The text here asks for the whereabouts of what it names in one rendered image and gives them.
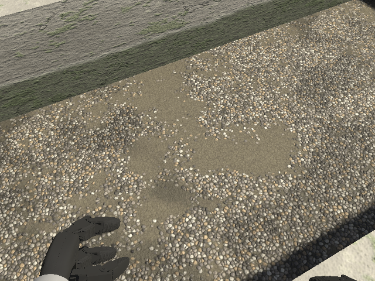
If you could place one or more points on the left robot hand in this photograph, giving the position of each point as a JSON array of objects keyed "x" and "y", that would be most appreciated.
[{"x": 66, "y": 259}]

